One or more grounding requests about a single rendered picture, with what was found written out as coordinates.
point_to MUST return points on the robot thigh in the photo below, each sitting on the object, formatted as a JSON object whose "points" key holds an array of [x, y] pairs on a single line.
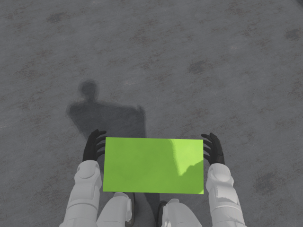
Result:
{"points": [[117, 210], [179, 215]]}

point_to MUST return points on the robot left forearm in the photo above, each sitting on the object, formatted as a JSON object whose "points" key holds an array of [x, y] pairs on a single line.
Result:
{"points": [[82, 208]]}

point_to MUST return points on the robot left thigh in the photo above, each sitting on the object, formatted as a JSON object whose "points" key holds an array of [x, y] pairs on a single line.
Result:
{"points": [[117, 210]]}

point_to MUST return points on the left robot hand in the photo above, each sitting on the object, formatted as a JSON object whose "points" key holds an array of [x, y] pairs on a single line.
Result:
{"points": [[90, 151]]}

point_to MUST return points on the robot right thigh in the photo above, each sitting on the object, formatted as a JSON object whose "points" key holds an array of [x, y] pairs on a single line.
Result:
{"points": [[179, 215]]}

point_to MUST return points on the right robot hand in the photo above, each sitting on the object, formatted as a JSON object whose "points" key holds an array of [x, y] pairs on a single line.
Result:
{"points": [[216, 153]]}

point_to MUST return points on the robot right forearm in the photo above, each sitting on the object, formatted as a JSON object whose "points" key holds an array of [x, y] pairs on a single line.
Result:
{"points": [[224, 204]]}

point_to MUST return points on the carton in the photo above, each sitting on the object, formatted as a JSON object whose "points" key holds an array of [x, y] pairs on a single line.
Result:
{"points": [[153, 165]]}

